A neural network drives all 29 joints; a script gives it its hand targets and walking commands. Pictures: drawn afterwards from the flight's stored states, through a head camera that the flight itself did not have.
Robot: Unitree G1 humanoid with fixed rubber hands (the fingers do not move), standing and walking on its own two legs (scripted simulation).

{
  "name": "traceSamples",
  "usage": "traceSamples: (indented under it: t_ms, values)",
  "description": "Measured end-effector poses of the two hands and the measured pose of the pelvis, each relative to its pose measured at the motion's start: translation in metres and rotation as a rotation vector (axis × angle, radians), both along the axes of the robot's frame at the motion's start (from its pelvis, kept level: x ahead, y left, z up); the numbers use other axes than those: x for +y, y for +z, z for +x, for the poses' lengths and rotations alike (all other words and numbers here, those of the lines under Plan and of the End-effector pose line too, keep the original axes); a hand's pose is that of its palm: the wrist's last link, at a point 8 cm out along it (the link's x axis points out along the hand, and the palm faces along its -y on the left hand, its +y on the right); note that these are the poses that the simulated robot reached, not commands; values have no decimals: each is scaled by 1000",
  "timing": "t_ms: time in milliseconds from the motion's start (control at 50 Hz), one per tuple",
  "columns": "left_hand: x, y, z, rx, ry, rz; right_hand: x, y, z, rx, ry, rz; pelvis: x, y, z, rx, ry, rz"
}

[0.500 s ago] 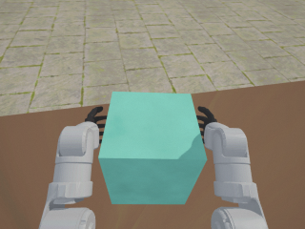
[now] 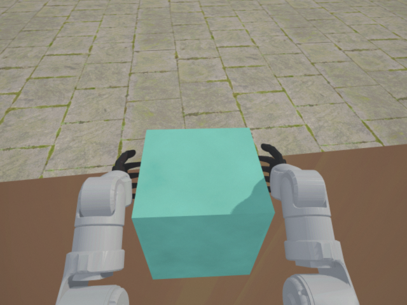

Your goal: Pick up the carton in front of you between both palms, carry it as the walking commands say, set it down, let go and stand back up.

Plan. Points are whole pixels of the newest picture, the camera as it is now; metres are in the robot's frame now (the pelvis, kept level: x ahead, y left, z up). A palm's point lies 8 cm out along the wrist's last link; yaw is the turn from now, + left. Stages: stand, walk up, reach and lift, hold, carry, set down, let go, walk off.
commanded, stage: carry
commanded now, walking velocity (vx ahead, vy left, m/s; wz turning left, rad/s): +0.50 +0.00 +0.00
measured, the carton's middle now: (200, 205) +0.33 +0.01 +0.02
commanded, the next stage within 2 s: none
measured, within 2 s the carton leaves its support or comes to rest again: neither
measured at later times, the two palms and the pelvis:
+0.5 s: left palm (139, 93) +0.66 +0.18 +0.07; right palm (246, 95) +0.64 -0.12 +0.08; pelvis +0.30 +0.04 -0.04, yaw -2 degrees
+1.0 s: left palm (156, 57) +0.92 +0.17 +0.05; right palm (238, 57) +0.93 -0.13 +0.05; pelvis +0.57 +0.02 -0.06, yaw +0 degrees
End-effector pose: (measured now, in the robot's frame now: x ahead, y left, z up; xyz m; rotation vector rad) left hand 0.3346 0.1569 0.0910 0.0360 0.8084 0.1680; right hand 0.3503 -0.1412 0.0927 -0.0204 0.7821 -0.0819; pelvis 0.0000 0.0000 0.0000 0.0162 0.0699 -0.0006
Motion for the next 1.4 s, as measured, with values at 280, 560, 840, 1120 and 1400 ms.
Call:
traceSamples:
  t_ms: [280, 560, 840, 1120, 1400]
  values:
    - [12, 25, 169, -126, 6, -12, 11, 21, 163, -124, -30, 27, 10, 2, 158, 25, -16, -4]
    - [16, -30, 353, 4, -120, -30, 16, -25, 314, 5, -121, -34, 47, -32, 331, 2, -34, -41]
    - [5, -15, 517, -136, -74, -59, 4, -6, 486, -135, -123, -12, 33, -36, 490, 17, -15, -29]
    - [19, -56, 606, -22, 29, -10, 18, -59, 609, -19, -9, 19, 16, -55, 592, -3, 7, 8]
    - [34, -30, 643, -96, -22, -33, 32, -27, 628, -94, -58, -7, 40, -58, 632, -18, -14, -10]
